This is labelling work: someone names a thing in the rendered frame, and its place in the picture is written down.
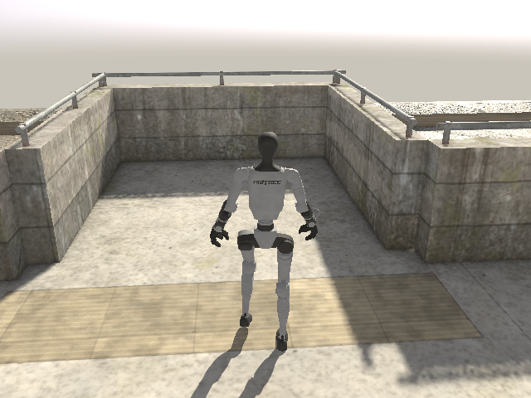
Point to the robot left thigh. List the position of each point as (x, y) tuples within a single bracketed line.
[(245, 241)]

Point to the robot left forearm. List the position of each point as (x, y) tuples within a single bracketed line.
[(222, 218)]

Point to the robot right forearm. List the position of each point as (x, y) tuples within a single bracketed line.
[(309, 216)]

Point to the robot head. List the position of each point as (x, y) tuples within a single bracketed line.
[(267, 144)]

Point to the right robot hand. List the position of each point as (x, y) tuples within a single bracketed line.
[(305, 228)]

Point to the right robot upper arm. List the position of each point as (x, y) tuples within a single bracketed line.
[(297, 187)]

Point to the left robot hand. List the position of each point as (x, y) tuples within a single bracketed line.
[(219, 235)]

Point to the left robot upper arm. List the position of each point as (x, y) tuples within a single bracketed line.
[(240, 175)]

